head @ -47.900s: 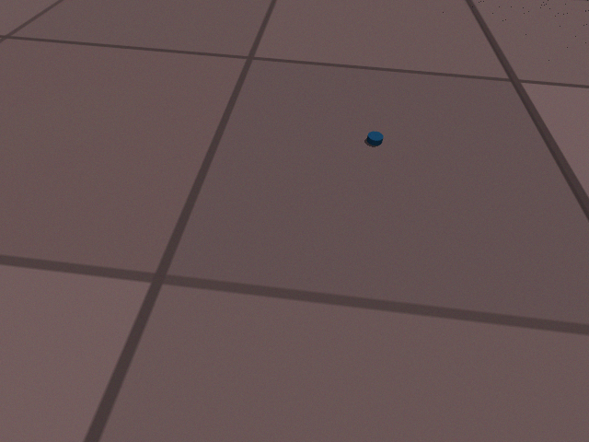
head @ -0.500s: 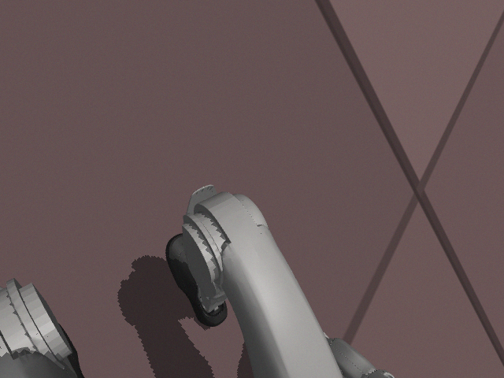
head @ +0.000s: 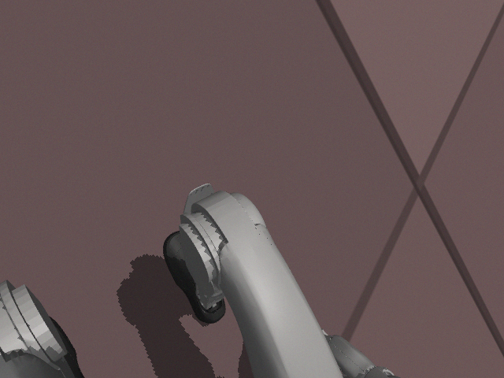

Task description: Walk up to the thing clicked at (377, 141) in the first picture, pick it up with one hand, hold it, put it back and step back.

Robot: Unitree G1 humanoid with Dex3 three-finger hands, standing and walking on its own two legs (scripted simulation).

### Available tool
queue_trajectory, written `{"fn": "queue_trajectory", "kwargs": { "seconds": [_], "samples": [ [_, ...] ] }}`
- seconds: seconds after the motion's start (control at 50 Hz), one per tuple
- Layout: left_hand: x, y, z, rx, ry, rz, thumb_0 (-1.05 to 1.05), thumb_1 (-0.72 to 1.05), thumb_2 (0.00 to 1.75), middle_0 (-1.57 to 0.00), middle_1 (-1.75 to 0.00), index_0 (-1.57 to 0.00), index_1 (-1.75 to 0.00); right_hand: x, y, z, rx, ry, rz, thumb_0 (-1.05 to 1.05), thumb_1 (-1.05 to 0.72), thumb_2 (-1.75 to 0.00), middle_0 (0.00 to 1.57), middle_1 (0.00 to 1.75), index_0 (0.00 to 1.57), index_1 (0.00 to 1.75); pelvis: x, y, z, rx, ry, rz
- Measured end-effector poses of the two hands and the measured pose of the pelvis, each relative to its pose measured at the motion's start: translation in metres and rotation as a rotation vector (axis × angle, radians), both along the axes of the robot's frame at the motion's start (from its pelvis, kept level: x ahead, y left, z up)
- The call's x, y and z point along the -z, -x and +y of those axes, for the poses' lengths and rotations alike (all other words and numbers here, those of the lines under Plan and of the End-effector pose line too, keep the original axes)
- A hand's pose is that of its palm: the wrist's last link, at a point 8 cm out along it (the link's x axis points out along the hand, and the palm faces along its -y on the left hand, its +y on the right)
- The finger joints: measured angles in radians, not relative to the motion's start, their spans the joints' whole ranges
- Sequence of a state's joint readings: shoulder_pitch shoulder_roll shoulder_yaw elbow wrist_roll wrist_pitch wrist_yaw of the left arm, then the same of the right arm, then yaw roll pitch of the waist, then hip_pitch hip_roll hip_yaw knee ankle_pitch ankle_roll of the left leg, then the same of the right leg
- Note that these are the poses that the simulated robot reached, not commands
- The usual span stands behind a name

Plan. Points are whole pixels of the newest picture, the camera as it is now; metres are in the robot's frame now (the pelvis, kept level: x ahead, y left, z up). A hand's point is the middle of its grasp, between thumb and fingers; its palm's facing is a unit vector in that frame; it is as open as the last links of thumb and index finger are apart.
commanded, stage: close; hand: left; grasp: from above
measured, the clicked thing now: out of the picture +0.50 +0.31 -0.30
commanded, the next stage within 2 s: settle in 1.18 s
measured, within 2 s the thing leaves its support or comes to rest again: leaves its support in 1.62 s
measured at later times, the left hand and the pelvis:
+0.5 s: hand out of the picture +0.48 +0.30 -0.28, palm faces -0.44 -0.15 -0.88, open 11.4 cm; pelvis +0.00 +0.00 +0.00, yaw +0 degrees
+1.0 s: hand out of the picture +0.48 +0.30 -0.28, palm faces -0.44 -0.15 -0.88, open 10.4 cm; pelvis +0.00 +0.00 +0.00, yaw +0 degrees
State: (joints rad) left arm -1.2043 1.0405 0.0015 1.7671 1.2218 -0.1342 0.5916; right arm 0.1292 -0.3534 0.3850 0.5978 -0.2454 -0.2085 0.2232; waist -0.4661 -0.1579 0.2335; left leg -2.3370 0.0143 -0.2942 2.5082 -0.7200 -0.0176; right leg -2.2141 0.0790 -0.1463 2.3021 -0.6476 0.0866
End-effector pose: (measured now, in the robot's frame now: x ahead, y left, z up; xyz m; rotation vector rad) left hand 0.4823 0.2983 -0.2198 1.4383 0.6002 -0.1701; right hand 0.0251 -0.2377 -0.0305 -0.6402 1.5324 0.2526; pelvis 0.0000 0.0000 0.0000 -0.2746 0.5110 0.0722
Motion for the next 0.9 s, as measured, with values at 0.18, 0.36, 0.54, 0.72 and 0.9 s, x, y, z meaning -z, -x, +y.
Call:
{"fn": "queue_trajectory", "kwargs": {
  "seconds": [0.18,0.36,0.54,0.72,0.9],
  "samples": [
    [0.0029,-0.003,-0.0034,0.011,0.004,-0.015,0.0,-0.25,0.78,-0.2,-1.03,-0.24,-0.98,-0.0042,-0.0022,0.0004,0.002,0.013,0.004,0.0,-0.91,-0.9,0.2,0.3,0.2,0.3,-0.0023,-0.0013,0.0004,0.002,0.003,0.008],
    [0.0049,-0.0036,-0.0011,-0.011,-0.008,-0.016,0.0,-0.17,0.74,-0.25,-1.0,-0.3,-0.95,-0.0052,-0.0033,-0.0008,-0.003,0.014,0.009,0.0,-0.91,-0.9,0.2,0.3,0.2,0.3,-0.0025,-0.0016,0.0008,0.002,0.005,0.011],
    [0.0024,-0.0058,0.0002,-0.011,-0.006,-0.013,0.0,-0.07,0.69,-0.31,-0.97,-0.36,-0.91,-0.0033,-0.0009,0.0009,0.002,0.012,0.007,0.0,-0.91,-0.9,0.2,0.3,0.2,0.3,-0.0017,-0.0002,0.0009,0.002,0.005,0.006],
    [0.0007,-0.0042,0.0003,-0.008,-0.007,-0.007,0.0,-0.03,0.64,-0.33,-0.91,-0.42,-0.88,-0.0022,0.0005,0.0029,0.002,0.009,0.005,0.0,-0.91,-0.9,0.2,0.3,0.2,0.3,-0.0021,0.0003,0.0009,0.003,0.005,0.003],
    [-0.0005,-0.0043,0.0011,-0.008,-0.002,-0.016,-0.01,-0.01,0.58,-0.36,-0.87,-0.49,-0.84,-0.0016,-0.0011,0.0029,-0.008,0.011,0.0,0.0,-0.91,-0.9,0.2,0.3,0.2,0.3,-0.0018,0.0009,0.0011,0.004,0.007,-0.001]
  ]
}}
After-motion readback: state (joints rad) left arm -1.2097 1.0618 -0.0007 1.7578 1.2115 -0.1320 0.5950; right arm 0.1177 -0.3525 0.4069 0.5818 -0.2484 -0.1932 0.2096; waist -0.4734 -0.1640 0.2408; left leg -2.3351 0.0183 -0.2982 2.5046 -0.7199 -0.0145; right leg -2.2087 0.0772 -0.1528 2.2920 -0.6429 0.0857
